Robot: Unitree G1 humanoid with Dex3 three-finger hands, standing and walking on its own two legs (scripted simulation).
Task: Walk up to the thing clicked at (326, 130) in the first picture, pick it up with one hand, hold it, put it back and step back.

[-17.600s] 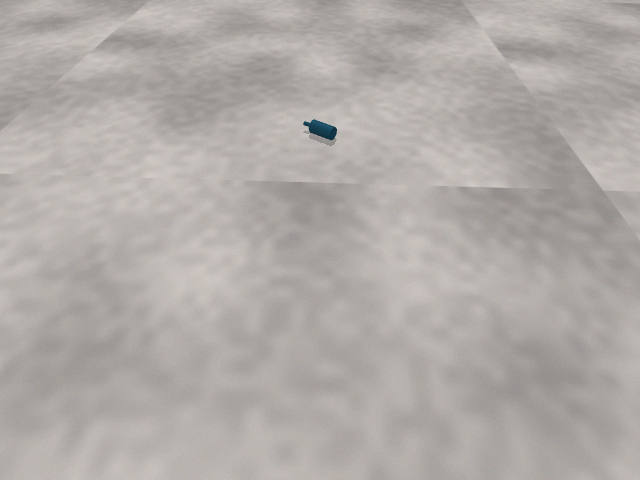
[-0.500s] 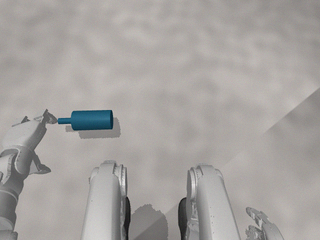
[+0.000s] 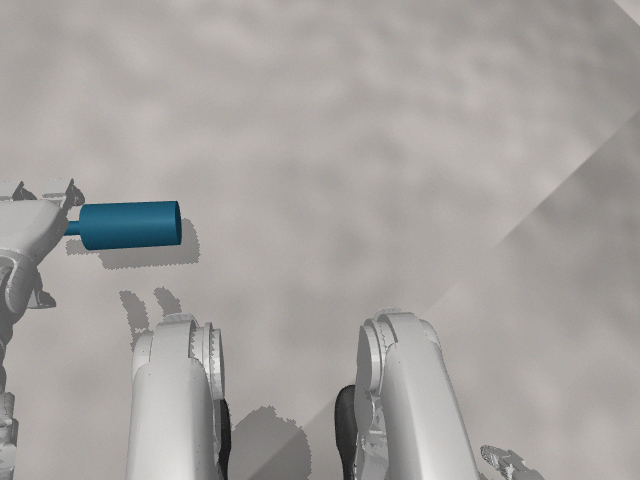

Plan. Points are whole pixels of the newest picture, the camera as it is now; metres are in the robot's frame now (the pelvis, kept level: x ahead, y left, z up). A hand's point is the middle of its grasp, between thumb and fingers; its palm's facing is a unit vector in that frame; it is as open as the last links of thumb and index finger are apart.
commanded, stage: rise first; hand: left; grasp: from above
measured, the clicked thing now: (115, 226) +0.50 +0.32 -0.33
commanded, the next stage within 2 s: none
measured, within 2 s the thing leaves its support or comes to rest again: neither
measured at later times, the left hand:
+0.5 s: hand (64, 247) +0.42 +0.33 -0.19, palm faces -0.45 -0.07 -0.89, open 14.1 cm
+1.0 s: hand (74, 241) +0.43 +0.33 -0.20, palm faces -0.45 -0.08 -0.89, open 14.1 cm
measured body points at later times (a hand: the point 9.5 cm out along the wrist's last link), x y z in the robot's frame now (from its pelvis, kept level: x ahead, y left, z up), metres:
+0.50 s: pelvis +0.01 +0.00 -0.02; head +0.24 +0.07 +0.35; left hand +0.44 +0.33 -0.14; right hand +0.10 -0.28 -0.14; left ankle +0.09 +0.12 -0.33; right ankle +0.10 -0.13 -0.33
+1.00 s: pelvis +0.01 +0.00 -0.03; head +0.24 +0.07 +0.34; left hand +0.45 +0.33 -0.15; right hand +0.09 -0.28 -0.14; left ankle +0.09 +0.12 -0.33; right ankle +0.10 -0.13 -0.33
